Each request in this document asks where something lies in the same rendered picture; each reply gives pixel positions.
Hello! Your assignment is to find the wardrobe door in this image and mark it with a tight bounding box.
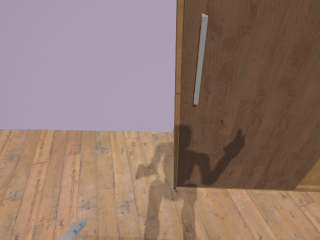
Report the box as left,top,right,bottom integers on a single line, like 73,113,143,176
299,159,320,186
177,0,320,190

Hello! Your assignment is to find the left robot hand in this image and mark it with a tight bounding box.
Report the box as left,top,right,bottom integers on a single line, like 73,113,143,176
59,219,87,240

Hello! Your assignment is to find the handle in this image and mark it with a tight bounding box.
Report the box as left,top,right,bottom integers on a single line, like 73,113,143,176
193,13,208,105

